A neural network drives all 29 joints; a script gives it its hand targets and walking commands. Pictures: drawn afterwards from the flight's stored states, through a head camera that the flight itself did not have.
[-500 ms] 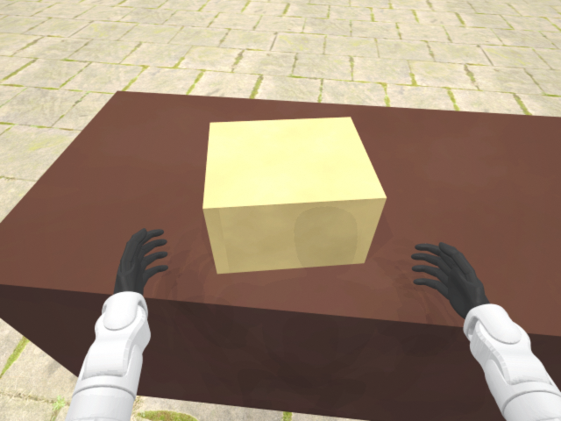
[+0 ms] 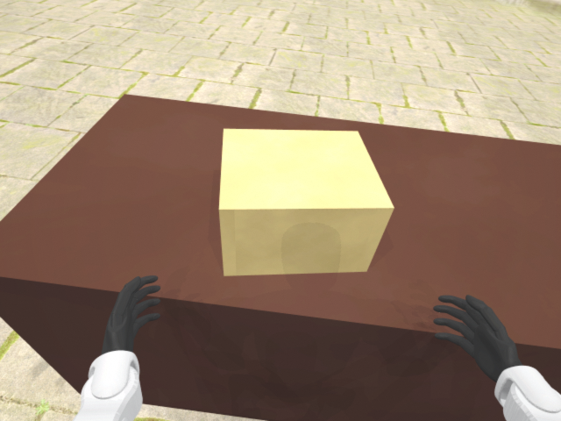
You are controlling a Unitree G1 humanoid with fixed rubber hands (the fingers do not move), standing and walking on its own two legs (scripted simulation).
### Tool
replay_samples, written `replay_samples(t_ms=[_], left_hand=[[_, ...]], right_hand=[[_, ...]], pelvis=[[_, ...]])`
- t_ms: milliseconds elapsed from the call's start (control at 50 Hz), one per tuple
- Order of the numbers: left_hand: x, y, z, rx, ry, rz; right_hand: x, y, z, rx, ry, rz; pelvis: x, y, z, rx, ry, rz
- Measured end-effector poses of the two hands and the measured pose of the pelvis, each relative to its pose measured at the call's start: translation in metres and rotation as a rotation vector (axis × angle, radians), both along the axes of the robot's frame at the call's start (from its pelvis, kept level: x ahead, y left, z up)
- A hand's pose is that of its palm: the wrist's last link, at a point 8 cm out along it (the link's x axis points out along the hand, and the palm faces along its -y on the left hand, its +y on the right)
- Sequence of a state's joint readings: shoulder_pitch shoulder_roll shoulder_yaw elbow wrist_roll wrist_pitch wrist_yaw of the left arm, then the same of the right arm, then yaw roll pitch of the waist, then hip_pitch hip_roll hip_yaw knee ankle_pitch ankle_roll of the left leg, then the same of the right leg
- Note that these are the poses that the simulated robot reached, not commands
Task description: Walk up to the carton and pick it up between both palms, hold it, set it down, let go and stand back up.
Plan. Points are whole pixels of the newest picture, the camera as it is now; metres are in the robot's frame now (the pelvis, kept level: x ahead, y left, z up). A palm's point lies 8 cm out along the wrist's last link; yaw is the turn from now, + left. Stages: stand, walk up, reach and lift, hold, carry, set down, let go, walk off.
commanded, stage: set down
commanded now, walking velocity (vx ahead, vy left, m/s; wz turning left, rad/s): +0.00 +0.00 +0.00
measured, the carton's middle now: (294, 199) +0.54 +0.03 +0.01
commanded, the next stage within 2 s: none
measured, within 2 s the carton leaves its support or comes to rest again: neither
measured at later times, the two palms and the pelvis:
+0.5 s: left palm (126, 364) +0.18 +0.23 +0.01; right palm (504, 380) +0.21 -0.27 +0.03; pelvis +0.02 -0.01 +0.00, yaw +0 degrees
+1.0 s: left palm (136, 366) +0.19 +0.22 -0.02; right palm (498, 384) +0.21 -0.27 +0.02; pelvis +0.02 -0.01 +0.00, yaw +0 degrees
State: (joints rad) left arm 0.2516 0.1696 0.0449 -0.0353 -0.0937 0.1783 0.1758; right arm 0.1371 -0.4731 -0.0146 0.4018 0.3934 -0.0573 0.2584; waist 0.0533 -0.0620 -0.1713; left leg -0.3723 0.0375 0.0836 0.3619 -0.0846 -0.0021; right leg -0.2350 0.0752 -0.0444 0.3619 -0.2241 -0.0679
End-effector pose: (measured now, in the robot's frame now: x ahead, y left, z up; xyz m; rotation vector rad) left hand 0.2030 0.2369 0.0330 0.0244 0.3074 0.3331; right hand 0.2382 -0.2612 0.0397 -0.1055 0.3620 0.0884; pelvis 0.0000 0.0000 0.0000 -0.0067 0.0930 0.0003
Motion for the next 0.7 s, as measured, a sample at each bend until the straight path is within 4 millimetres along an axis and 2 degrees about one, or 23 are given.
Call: replay_samples(t_ms=[180, 480, 580, 700], left_hand=[[0.0, -0.003, 0.005, 0.02, 0.0, 0.001], [-0.02, -0.008, -0.022, -0.025, 0.103, -0.008], [-0.022, -0.008, -0.024, -0.024, 0.109, -0.014], [-0.016, -0.01, -0.021, -0.027, 0.091, -0.033]], right_hand=[[-0.011, 0.002, -0.002, 0.021, 0.002, 0.019], [-0.028, -0.007, -0.008, -0.011, 0.065, -0.016], [-0.031, -0.008, -0.011, -0.012, 0.076, -0.024], [-0.032, -0.009, -0.012, -0.016, 0.082, -0.032]], pelvis=[[0.004, -0.002, 0.0, 0.003, -0.002, 0.0], [0.017, -0.006, 0.001, 0.009, -0.017, 0.003], [0.016, -0.006, 0.001, 0.008, -0.017, 0.003], [0.016, -0.006, 0.001, 0.008, -0.017, 0.003]])
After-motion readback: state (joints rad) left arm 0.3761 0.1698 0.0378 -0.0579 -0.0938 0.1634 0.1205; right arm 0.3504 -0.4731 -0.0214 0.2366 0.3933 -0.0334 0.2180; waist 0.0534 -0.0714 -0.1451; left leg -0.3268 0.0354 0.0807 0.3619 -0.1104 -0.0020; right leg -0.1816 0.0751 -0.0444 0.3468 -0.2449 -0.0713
